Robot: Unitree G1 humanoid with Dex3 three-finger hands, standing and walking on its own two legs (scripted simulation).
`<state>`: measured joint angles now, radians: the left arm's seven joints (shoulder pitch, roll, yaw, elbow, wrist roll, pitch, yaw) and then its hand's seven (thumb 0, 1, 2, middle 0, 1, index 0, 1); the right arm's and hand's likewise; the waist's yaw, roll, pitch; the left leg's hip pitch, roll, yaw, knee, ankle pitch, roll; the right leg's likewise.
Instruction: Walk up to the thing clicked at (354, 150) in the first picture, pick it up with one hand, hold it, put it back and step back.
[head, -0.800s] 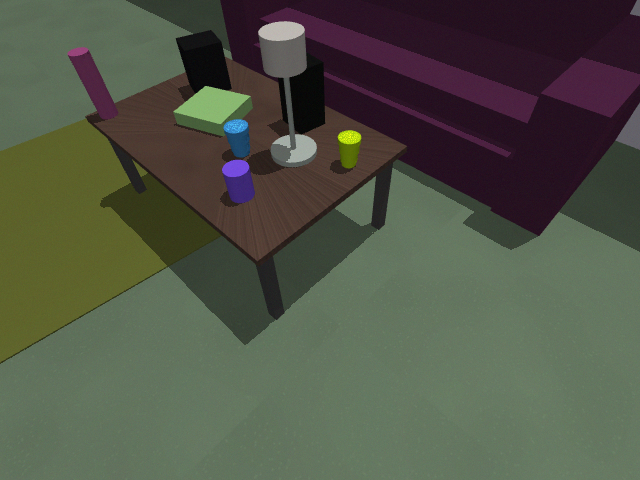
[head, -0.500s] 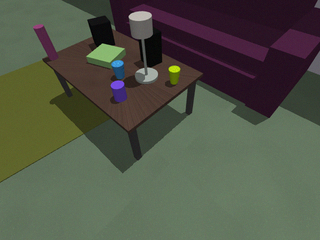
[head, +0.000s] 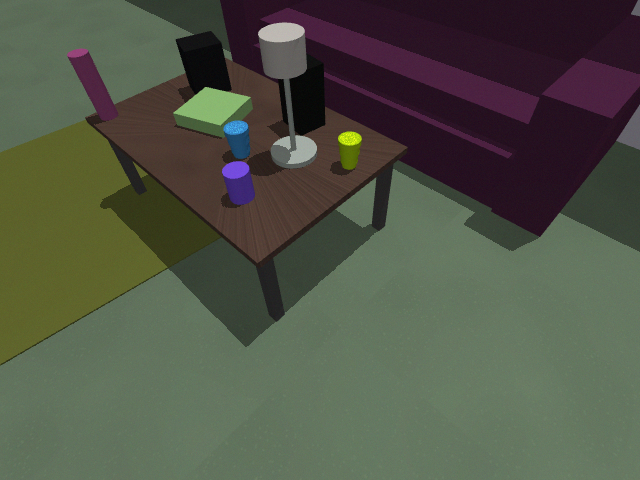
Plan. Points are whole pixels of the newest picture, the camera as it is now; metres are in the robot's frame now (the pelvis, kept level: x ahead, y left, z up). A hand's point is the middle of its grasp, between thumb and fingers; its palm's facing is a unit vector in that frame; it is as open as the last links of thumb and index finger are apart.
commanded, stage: stand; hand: right
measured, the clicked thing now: (349, 152) +1.10 -0.08 -0.32
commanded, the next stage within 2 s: walk up in 0.32 s
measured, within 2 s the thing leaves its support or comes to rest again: neither
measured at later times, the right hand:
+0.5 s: hand out of the picture +0.07 -0.30 -0.15, palm faces -0.12 +0.91 -0.40, open 7.4 cm
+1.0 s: hand (513, 312) +0.39 -0.31 -0.14, palm faces -0.34 +0.79 -0.51, open 7.4 cm
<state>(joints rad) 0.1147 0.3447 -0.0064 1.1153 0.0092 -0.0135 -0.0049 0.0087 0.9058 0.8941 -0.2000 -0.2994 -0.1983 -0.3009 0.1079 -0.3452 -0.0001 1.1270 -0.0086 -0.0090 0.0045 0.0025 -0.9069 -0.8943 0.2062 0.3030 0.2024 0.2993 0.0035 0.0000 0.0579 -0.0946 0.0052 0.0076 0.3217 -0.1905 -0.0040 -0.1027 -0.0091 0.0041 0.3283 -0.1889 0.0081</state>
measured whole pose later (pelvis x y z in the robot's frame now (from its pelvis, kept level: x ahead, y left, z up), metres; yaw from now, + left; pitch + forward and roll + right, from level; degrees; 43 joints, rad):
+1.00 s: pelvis +0.18 -0.09 -0.04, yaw +21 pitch -4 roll +3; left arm 0.36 0.42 0.08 0.81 0.05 0.06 -0.10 0.01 0.91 0.89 -0.20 -0.30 -0.20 -0.30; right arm 0.25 -0.39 -0.07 0.79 0.00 -0.08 -0.04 0.00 -0.91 -0.89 0.21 0.30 0.21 0.30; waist 0.08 -0.13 0.12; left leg -0.40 -0.02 0.09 0.70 -0.24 0.04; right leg -0.31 -0.04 -0.01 1.14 -0.53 -0.04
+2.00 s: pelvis +0.57 -0.27 -0.06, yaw +39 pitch -1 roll -1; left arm 0.22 0.48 0.13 0.68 0.06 0.04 -0.09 0.01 0.91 0.89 -0.20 -0.30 -0.20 -0.30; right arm 0.35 -0.49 -0.06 0.87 -0.04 -0.06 -0.08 0.00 -0.90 -0.89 0.21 0.30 0.21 0.30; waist 0.00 -0.02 0.09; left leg -0.47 0.17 -0.12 0.96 -0.48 0.02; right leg -0.48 -0.09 0.00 0.92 -0.41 0.05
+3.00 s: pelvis +0.64 -0.29 -0.03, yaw +48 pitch -2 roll -1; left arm 0.21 0.41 0.02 0.99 0.01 -0.03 0.00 0.01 0.91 0.89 -0.20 -0.30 -0.20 -0.30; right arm 0.14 -0.37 -0.03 1.02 -0.01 0.02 0.02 0.00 -0.91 -0.89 0.21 0.30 0.20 0.30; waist 0.01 0.00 0.08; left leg -0.35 0.05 -0.03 0.73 -0.34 -0.02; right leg -0.29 -0.05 -0.03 0.69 -0.36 0.04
